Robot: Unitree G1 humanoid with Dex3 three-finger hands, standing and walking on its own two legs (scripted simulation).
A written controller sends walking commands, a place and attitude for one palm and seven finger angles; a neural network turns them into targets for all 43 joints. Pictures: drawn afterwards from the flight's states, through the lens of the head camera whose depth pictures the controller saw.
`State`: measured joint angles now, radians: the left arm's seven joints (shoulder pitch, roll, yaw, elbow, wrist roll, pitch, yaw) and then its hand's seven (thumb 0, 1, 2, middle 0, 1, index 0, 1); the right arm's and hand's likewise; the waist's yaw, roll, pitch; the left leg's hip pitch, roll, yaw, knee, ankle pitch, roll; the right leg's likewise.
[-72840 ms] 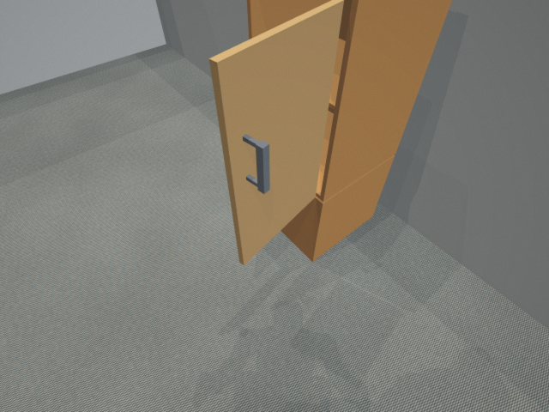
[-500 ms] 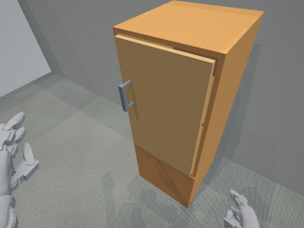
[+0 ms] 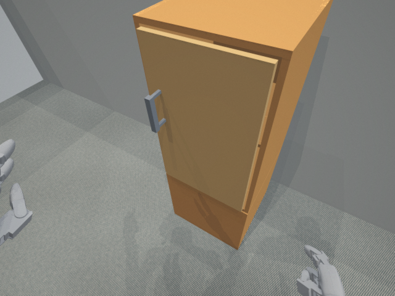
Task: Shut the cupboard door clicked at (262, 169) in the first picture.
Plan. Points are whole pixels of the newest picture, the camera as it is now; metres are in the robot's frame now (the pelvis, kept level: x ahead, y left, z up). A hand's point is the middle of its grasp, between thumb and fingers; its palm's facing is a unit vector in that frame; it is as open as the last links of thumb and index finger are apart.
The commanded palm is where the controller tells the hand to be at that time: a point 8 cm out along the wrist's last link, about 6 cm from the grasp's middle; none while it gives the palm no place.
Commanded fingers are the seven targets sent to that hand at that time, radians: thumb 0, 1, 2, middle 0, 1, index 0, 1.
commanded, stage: step back with the hand held close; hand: left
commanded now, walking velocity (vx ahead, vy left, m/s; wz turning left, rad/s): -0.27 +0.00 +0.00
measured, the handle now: (156, 111) +0.60 +0.16 +0.03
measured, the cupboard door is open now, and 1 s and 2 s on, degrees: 0 0 0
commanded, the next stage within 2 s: stop stepping back and stand still in 0.80 s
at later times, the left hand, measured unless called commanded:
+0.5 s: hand out of the picture +0.09 +0.27 +0.17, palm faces +0.53 -0.72 -0.45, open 7.4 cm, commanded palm +0.01 +0.30 +0.18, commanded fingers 0.00 0.90 0.90 -0.20 -0.30 -0.20 -0.30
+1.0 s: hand out of the picture -0.07 +0.29 +0.18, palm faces +0.59 -0.68 -0.43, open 7.4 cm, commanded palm -0.11 +0.32 +0.18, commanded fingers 0.00 0.90 0.90 -0.20 -0.30 -0.20 -0.30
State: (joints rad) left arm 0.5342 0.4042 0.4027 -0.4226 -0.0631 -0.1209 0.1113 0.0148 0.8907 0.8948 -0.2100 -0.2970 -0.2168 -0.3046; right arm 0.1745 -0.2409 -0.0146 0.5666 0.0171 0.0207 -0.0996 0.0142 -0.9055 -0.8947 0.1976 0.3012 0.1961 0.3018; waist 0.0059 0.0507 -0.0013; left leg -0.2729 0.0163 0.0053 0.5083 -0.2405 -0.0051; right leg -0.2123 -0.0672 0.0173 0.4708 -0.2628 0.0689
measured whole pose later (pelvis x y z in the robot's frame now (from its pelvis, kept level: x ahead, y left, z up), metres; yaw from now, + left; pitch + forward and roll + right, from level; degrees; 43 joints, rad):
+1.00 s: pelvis -0.21 +0.00 -0.02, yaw +7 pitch -1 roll +0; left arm 0.55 0.42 0.43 -0.53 -0.04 -0.24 0.16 0.01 0.89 0.89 -0.21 -0.30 -0.22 -0.31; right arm 0.21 -0.19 -0.01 0.68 0.00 -0.08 -0.06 0.01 -0.90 -0.89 0.20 0.30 0.20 0.30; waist 0.06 -0.02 -0.02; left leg -0.57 0.03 0.06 0.94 -0.39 -0.03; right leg -0.34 0.00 0.06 0.65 -0.30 0.02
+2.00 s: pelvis -0.29 +0.03 -0.01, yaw +0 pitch +0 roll +0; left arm 0.25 0.30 0.05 0.43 0.02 0.04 0.01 0.00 0.91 0.90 -0.20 -0.29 -0.20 -0.30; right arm 0.15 -0.29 0.01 0.79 -0.01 -0.02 0.00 0.01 -0.90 -0.89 0.20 0.30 0.20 0.30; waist -0.02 0.07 -0.03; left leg -0.40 0.00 0.06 0.62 -0.22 0.04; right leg -0.21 0.02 -0.06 0.62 -0.40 -0.04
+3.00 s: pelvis -0.30 +0.05 +0.00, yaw +0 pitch -2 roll -1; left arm 0.38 0.11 0.01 1.14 0.02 0.00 0.03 0.00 0.91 0.90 -0.20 -0.29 -0.20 -0.30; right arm 0.34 -0.11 0.00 1.13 -0.01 0.02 -0.04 0.00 -0.91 -0.89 0.20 0.30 0.19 0.30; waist -0.01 -0.01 0.00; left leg -0.28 -0.02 0.07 0.40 -0.10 0.06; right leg -0.11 0.01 -0.04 0.42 -0.29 -0.01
